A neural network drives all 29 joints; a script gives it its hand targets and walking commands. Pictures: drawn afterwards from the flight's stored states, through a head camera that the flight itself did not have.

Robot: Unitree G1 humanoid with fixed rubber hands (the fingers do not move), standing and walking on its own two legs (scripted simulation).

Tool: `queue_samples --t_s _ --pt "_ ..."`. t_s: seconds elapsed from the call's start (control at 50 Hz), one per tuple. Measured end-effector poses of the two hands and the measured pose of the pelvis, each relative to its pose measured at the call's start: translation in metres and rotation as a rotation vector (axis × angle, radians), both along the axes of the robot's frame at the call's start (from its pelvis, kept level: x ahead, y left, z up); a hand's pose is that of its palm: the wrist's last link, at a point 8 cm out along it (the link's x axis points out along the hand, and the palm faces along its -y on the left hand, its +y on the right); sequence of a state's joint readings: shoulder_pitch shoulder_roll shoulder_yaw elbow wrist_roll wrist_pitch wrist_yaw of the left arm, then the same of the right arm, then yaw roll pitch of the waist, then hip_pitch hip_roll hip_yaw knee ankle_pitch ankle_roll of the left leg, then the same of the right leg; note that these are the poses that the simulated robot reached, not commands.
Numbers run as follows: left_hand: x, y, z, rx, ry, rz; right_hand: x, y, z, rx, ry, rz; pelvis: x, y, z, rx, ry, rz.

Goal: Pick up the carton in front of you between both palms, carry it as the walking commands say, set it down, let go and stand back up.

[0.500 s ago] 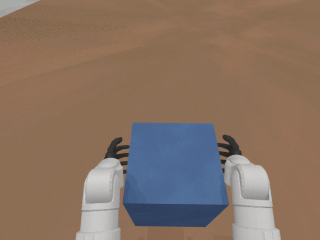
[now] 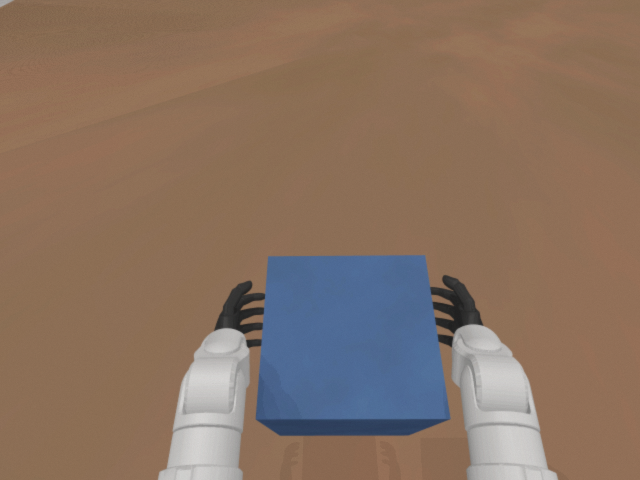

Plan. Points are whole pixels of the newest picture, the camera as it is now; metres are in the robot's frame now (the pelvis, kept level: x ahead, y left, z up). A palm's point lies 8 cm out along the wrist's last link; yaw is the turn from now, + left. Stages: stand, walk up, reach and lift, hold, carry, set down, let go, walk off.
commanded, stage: carry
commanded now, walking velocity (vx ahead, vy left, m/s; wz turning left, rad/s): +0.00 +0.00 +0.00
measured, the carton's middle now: (345, 354) +0.30 +0.00 -0.07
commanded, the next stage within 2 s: hold in 1.78 s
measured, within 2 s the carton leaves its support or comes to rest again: neither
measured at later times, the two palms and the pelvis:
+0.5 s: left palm (213, 309) +0.32 +0.17 +0.04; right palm (445, 312) +0.31 -0.12 +0.05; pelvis +0.02 +0.03 +0.00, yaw -2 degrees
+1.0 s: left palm (207, 324) +0.29 +0.17 +0.04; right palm (448, 331) +0.28 -0.12 +0.05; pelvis +0.00 +0.04 +0.00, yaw -3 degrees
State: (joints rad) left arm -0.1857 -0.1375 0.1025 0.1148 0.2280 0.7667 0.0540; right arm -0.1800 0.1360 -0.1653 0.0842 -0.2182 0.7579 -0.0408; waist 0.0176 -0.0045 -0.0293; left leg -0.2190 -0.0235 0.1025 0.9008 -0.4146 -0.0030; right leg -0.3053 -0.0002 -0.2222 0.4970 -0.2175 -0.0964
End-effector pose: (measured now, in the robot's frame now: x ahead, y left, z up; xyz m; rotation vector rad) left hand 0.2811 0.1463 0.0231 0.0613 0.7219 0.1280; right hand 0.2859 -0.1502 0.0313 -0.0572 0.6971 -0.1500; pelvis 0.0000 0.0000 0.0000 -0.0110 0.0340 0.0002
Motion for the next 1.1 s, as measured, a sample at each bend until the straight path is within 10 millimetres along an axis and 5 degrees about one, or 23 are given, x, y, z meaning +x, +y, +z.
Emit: queue_samples --t_s 0.44,1.1 --pt "0.035 0.023 0.015 0.000 -0.058 -0.025 0.022 0.024 0.017 -0.030 -0.058 -0.021 0.024 0.032 -0.002 0.007 0.001 -0.038" --pt "0.005 0.027 0.016 -0.001 -0.047 -0.040 -0.009 0.027 0.017 -0.016 -0.049 -0.034 -0.004 0.038 0.000 0.009 -0.019 -0.049"
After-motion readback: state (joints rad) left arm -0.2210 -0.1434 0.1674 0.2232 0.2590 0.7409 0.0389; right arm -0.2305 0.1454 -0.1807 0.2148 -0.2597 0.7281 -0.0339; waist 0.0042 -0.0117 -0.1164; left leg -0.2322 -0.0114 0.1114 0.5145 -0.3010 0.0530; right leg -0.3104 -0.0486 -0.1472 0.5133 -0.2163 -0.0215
